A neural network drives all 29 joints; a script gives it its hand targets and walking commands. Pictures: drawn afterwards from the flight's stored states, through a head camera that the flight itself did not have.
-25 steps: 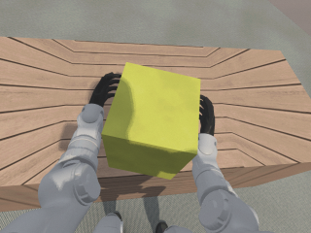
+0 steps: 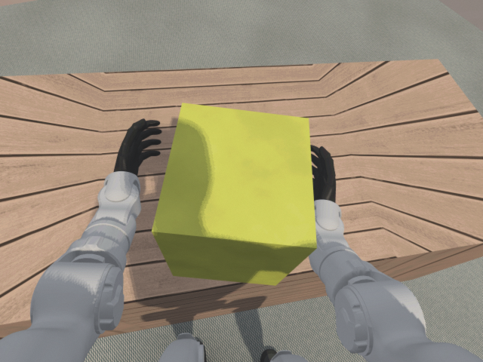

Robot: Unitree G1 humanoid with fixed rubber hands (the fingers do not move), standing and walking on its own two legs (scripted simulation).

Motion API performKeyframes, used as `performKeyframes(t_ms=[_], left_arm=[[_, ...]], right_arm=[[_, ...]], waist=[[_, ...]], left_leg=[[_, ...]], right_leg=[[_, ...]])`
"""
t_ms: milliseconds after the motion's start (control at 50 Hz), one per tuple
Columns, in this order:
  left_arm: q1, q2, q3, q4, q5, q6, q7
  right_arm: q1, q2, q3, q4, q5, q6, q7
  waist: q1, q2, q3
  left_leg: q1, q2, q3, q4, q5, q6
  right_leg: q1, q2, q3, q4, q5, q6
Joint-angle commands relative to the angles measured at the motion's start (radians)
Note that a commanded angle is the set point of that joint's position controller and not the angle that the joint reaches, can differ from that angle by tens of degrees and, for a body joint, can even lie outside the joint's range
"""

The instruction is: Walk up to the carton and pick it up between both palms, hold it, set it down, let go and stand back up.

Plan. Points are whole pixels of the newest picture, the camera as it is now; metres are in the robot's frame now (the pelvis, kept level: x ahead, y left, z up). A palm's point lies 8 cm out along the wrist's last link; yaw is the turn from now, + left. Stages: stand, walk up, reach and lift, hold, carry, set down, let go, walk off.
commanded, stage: set down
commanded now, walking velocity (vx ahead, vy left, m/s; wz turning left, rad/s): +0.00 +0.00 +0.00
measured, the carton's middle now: (234, 204) +0.36 +0.02 -0.01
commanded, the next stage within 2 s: none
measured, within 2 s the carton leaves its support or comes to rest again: neither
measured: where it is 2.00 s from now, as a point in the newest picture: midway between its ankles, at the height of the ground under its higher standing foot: outside the picture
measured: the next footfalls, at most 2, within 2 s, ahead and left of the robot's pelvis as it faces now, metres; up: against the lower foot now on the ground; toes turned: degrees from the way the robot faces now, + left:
none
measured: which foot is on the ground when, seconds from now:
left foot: down 0.00-1.00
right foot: down 0.00-1.00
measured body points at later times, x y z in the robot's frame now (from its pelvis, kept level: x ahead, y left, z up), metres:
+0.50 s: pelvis +0.00 -0.03 +0.02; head +0.03 +0.00 +0.47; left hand +0.42 +0.20 +0.08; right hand +0.40 -0.16 +0.07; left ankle +0.02 +0.08 -0.71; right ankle +0.00 -0.17 -0.71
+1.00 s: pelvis -0.01 -0.03 +0.03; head -0.02 +0.00 +0.48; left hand +0.41 +0.22 +0.16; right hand +0.39 -0.16 +0.16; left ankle +0.02 +0.08 -0.71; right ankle +0.00 -0.17 -0.71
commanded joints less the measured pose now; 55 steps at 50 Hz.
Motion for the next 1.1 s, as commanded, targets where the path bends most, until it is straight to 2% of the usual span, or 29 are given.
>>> performKeyframes(t_ms=[0,20,60,80,100,120,140,180,220,260,300,420,480,500,520,540,560,620,680,720,760,780,800,820,860,940,960,1020,1080], left_arm=[[-0.292,0.087,-0.032,-0.250,-0.021,0.036,-0.010],[-0.300,0.084,-0.050,-0.366,-0.042,0.053,-0.008],[-0.248,0.125,-0.033,-0.120,-0.048,0.075,-0.035],[-0.284,0.164,-0.023,-0.300,-0.060,0.084,-0.038],[-0.249,0.137,-0.075,-0.093,-0.082,0.087,-0.051],[-0.319,0.174,-0.062,-0.308,-0.085,0.092,-0.042],[-0.279,0.102,-0.120,-0.203,-0.105,0.080,-0.045],[-0.318,0.120,-0.127,-0.144,-0.120,0.100,-0.055],[-0.337,0.123,-0.157,-0.218,-0.158,0.093,-0.046],[-0.329,0.168,-0.121,-0.211,-0.130,0.098,-0.058],[-0.298,0.171,-0.125,-0.117,-0.122,0.138,-0.075],[-0.335,0.212,-0.072,-0.116,-0.099,0.159,-0.068],[-0.426,0.250,-0.063,-0.319,-0.119,0.190,-0.061],[-0.328,0.233,-0.039,-0.162,-0.107,0.209,-0.066],[-0.374,0.301,-0.025,-0.355,-0.132,0.234,-0.067],[-0.261,0.230,-0.019,-0.128,-0.101,0.238,-0.087],[-0.407,0.315,0.011,-0.479,-0.102,0.253,-0.066],[-0.298,0.291,0.006,-0.410,-0.090,0.363,-0.087],[-0.296,0.331,0.023,-0.600,-0.122,0.433,-0.094],[-0.278,0.304,-0.010,-0.531,-0.119,0.510,-0.106],[-0.280,0.297,-0.023,-0.453,-0.127,0.538,-0.124],[-0.258,0.279,-0.039,-0.742,-0.163,0.534,-0.115],[-0.283,0.277,-0.038,-0.467,-0.157,0.555,-0.111],[-0.313,0.323,-0.025,-0.635,-0.149,0.557,-0.106],[-0.305,0.290,-0.054,-0.572,-0.175,0.572,-0.106],[-0.318,0.291,-0.045,-0.688,-0.145,0.595,-0.083],[-0.414,0.291,-0.073,-0.548,-0.164,0.610,-0.076],[-0.324,0.232,-0.071,-0.622,-0.122,0.611,-0.075],[-0.201,0.262,-0.022,-0.656,-0.120,0.598,-0.079]], right_arm=[[-0.227,-0.182,0.000,-0.163,0.033,0.009,0.008],[-0.261,-0.196,0.013,-0.266,0.042,0.020,0.012],[-0.242,-0.129,0.084,-0.188,0.060,0.088,0.028],[-0.242,-0.189,0.059,-0.332,0.061,0.104,0.019],[-0.211,-0.117,0.128,-0.182,0.088,0.144,0.025],[-0.270,-0.162,0.096,-0.283,0.091,0.165,0.034],[-0.190,-0.120,0.114,-0.143,0.086,0.185,0.042],[-0.224,-0.122,0.105,-0.123,0.080,0.227,0.044],[-0.245,-0.135,0.087,-0.275,0.099,0.225,0.041],[-0.247,-0.115,0.105,-0.312,0.068,0.240,0.032],[-0.242,-0.129,0.075,-0.310,0.062,0.253,0.009],[-0.229,-0.064,0.055,-0.329,0.008,0.284,-0.024],[-0.268,-0.075,0.055,-0.442,0.031,0.320,-0.041],[-0.244,-0.051,0.062,-0.400,0.028,0.328,-0.048],[-0.304,-0.119,0.083,-0.587,0.065,0.335,-0.054],[-0.200,-0.023,0.127,-0.445,0.046,0.340,-0.064],[-0.284,-0.128,0.075,-0.624,0.059,0.343,-0.069],[-0.213,-0.091,0.135,-0.577,0.117,0.414,-0.086],[-0.212,-0.113,0.194,-0.727,0.161,0.465,-0.103],[-0.229,-0.148,0.170,-0.628,0.163,0.536,-0.105],[-0.226,-0.108,0.179,-0.624,0.159,0.576,-0.108],[-0.173,-0.097,0.186,-0.850,0.196,0.570,-0.110],[-0.231,-0.100,0.166,-0.617,0.155,0.595,-0.105],[-0.241,-0.158,0.146,-0.753,0.174,0.611,-0.099],[-0.200,-0.109,0.110,-0.730,0.135,0.638,-0.104],[-0.212,-0.129,0.094,-0.763,0.121,0.670,-0.092],[-0.333,-0.140,0.073,-0.709,0.125,0.695,-0.082],[-0.170,-0.145,0.043,-0.678,0.088,0.703,-0.072],[-0.102,-0.081,0.083,-0.772,0.100,0.681,-0.072]], waist=[[-0.036,0.198,-0.648],[-0.039,0.190,-0.745],[-0.001,0.071,-0.485],[-0.012,0.069,-0.617],[-0.017,0.055,-0.442],[0.002,0.085,-0.536],[-0.047,0.109,-0.392],[-0.029,0.095,-0.318],[-0.048,0.111,-0.396],[0.001,0.099,-0.388],[-0.054,0.040,-0.310],[-0.044,0.033,-0.309],[-0.036,0.086,-0.468],[-0.035,0.017,-0.343],[-0.001,0.011,-0.500],[-0.021,-0.036,-0.325],[0.000,0.071,-0.586],[-0.018,0.049,-0.416],[0.039,0.062,-0.483],[-0.018,0.028,-0.322],[-0.015,0.002,-0.181],[-0.012,0.057,-0.429],[-0.028,0.016,-0.123],[-0.006,0.058,-0.259],[-0.050,0.042,-0.198],[-0.020,0.132,-0.187],[-0.032,0.083,-0.086],[-0.076,0.135,-0.110],[-0.019,0.089,-0.134]], left_leg=[[0.764,-0.010,-0.071,-0.031,0.799,-0.194],[0.821,-0.010,-0.080,-0.025,0.888,-0.196],[0.672,-0.026,-0.040,-0.080,0.615,-0.138],[0.695,-0.041,-0.025,-0.109,0.576,-0.122],[0.580,-0.031,-0.048,-0.142,0.477,-0.114],[0.641,-0.023,-0.049,-0.171,0.491,-0.119],[0.637,-0.026,-0.071,-0.175,0.439,-0.125],[0.631,-0.017,-0.094,-0.203,0.284,-0.113],[0.644,-0.024,-0.091,-0.229,0.239,-0.109],[0.631,-0.046,-0.030,-0.222,0.318,-0.084],[0.613,-0.059,-0.024,-0.214,0.327,-0.076],[0.578,-0.069,-0.002,-0.217,0.309,-0.060],[0.640,-0.075,0.016,-0.214,0.387,-0.068],[0.586,-0.076,0.017,-0.214,0.383,-0.060],[0.624,-0.089,0.026,-0.216,0.443,-0.060],[0.557,-0.088,0.011,-0.220,0.386,-0.042],[0.681,-0.089,0.024,-0.230,0.475,-0.068],[0.712,-0.084,0.022,-0.230,0.539,-0.072],[0.764,-0.088,0.029,-0.257,0.584,-0.081],[0.772,-0.083,0.022,-0.285,0.483,-0.067],[0.766,-0.077,0.031,-0.333,0.322,-0.048],[0.862,-0.087,0.029,-0.313,0.493,-0.073],[0.758,-0.087,0.019,-0.316,0.346,-0.058],[0.824,-0.083,0.030,-0.337,0.356,-0.062],[0.797,-0.082,0.028,-0.350,0.322,-0.061],[0.826,-0.071,0.015,-0.384,0.274,-0.083],[0.744,-0.071,0.011,-0.379,0.161,-0.064],[0.810,-0.070,-0.022,-0.423,0.168,-0.087],[0.809,-0.080,0.011,-0.389,0.272,-0.068]], right_leg=[[0.016,0.084,-0.076,-0.073,0.331,-0.082],[0.063,0.086,-0.093,-0.075,0.384,-0.080],[0.115,0.063,-0.055,-0.122,0.204,-0.075],[0.213,0.048,-0.055,-0.113,0.266,-0.070],[0.177,0.044,-0.041,-0.118,0.181,-0.056],[0.211,0.046,-0.041,-0.121,0.198,-0.053],[0.145,0.048,-0.044,-0.121,0.139,-0.064],[0.138,0.037,-0.047,-0.148,0.039,-0.070],[0.160,0.039,-0.046,-0.136,0.059,-0.073],[0.251,0.021,-0.029,-0.156,0.095,-0.067],[0.230,0.032,-0.039,-0.172,0.125,-0.056],[0.294,0.028,-0.023,-0.166,0.154,-0.050],[0.341,0.022,-0.021,-0.159,0.260,-0.043],[0.357,0.025,0.001,-0.160,0.267,-0.037],[0.439,0.023,0.006,-0.145,0.400,-0.019],[0.429,0.020,0.018,-0.140,0.360,-0.013],[0.477,0.027,0.001,-0.137,0.448,-0.018],[0.488,0.034,0.012,-0.168,0.535,-0.024],[0.555,0.022,0.023,-0.180,0.643,-0.011],[0.502,0.040,-0.002,-0.218,0.482,-0.015],[0.482,0.029,0.008,-0.261,0.308,-0.026],[0.565,0.039,0.004,-0.250,0.466,-0.044],[0.462,0.038,0.006,-0.257,0.316,-0.039],[0.500,0.036,-0.004,-0.267,0.309,-0.047],[0.492,0.036,-0.006,-0.284,0.281,-0.059],[0.500,0.037,-0.005,-0.300,0.171,-0.082],[0.433,0.047,-0.016,-0.288,0.033,-0.080],[0.481,0.051,-0.031,-0.300,0.073,-0.094],[0.556,0.041,-0.006,-0.281,0.165,-0.079]])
